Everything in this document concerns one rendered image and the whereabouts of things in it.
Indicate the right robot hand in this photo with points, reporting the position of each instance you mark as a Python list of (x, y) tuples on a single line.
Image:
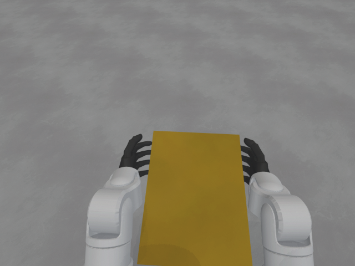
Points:
[(256, 161)]

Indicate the right robot forearm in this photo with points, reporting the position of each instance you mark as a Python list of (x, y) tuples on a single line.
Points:
[(285, 222)]

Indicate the left robot forearm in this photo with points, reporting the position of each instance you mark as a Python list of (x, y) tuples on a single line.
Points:
[(110, 219)]

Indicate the carton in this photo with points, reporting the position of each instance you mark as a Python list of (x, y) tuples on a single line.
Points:
[(195, 211)]

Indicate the left robot hand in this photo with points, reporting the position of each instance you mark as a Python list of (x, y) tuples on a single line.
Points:
[(130, 157)]

